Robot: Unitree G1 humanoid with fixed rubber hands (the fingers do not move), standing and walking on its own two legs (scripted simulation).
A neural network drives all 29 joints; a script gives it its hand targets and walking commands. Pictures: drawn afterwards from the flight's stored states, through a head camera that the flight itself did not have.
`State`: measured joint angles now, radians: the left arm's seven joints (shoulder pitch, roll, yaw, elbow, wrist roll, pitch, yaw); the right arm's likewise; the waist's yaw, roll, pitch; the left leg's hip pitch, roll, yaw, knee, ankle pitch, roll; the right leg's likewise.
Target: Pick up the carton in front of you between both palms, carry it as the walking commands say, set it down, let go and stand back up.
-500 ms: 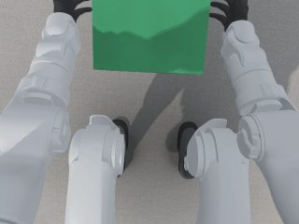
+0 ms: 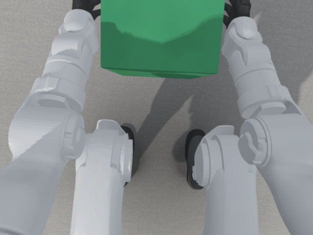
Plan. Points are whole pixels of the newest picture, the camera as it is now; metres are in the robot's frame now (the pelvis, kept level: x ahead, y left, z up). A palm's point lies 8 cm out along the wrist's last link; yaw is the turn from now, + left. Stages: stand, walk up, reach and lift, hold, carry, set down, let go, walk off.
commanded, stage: reach and lift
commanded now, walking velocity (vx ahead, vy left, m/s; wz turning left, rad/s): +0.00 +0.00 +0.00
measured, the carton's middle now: (159, 31) +0.52 +0.02 -0.23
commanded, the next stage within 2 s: none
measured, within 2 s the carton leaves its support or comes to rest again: neither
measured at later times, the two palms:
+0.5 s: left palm out of the picture +0.49 +0.17 +0.04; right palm out of the picture +0.50 -0.13 +0.04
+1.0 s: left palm out of the picture +0.45 +0.17 +0.19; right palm out of the picture +0.46 -0.13 +0.19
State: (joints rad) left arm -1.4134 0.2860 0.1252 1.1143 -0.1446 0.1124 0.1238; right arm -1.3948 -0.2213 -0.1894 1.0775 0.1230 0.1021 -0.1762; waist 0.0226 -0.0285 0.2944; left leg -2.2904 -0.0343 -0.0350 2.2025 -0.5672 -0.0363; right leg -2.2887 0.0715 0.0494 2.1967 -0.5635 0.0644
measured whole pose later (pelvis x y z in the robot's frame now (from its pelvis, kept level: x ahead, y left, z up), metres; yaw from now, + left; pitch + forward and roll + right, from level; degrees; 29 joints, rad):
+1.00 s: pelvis +0.04 +0.00 +0.23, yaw +1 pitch +36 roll +0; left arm -0.73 -0.05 0.39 0.64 0.19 0.35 0.03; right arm -0.73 0.08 -0.42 0.64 -0.17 0.32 -0.08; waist 0.01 -0.02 -0.25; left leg -1.58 -0.09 -0.11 1.44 -0.49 -0.05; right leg -1.57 0.11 0.11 1.45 -0.50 0.05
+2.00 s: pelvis +0.09 +0.00 +0.41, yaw +2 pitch -3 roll +0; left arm -0.30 -0.16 0.30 0.40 0.29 0.61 -0.01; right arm -0.31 0.16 -0.31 0.41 -0.30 0.60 0.01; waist 0.01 0.00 -0.03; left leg -0.18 -0.04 -0.13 0.45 -0.22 -0.01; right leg -0.18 0.05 0.15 0.46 -0.23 0.01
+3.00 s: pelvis +0.10 +0.00 +0.42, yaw +2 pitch -7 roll +0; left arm -0.25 -0.15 0.21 0.22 0.26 0.76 -0.01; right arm -0.26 0.15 -0.23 0.23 -0.26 0.74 0.01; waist 0.00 0.00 -0.01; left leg -0.04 -0.04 -0.13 0.33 -0.18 -0.01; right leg -0.03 0.04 0.14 0.34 -0.19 0.01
